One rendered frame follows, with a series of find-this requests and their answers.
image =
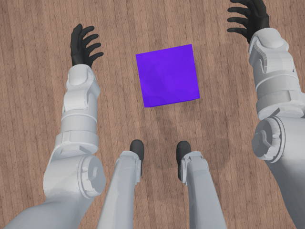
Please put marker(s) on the right robot upper arm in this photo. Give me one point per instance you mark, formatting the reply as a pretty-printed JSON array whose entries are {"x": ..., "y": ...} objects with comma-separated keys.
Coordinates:
[{"x": 280, "y": 142}]

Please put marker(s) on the right robot foot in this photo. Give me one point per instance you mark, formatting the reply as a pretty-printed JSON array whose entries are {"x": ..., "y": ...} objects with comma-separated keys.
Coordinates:
[{"x": 182, "y": 149}]

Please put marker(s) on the robot left forearm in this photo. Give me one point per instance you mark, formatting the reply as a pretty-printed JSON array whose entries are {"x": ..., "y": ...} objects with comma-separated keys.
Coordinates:
[{"x": 79, "y": 115}]

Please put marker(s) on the left robot upper arm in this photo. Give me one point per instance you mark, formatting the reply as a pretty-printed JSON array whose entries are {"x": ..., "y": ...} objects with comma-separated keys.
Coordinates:
[{"x": 70, "y": 186}]

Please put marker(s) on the carton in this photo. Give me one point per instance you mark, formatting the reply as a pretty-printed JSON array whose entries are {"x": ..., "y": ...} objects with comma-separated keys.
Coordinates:
[{"x": 168, "y": 76}]

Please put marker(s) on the robot right forearm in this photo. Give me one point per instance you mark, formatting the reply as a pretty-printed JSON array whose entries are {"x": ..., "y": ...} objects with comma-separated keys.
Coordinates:
[{"x": 275, "y": 78}]

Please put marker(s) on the robot right hand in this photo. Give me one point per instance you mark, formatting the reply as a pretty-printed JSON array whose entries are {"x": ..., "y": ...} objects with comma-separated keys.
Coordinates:
[{"x": 256, "y": 17}]

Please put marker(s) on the robot left hand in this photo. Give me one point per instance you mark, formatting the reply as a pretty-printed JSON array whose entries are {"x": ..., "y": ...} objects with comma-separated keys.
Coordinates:
[{"x": 79, "y": 52}]

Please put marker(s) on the left robot shin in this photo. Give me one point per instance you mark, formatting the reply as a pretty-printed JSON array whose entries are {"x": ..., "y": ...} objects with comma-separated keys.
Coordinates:
[{"x": 127, "y": 153}]

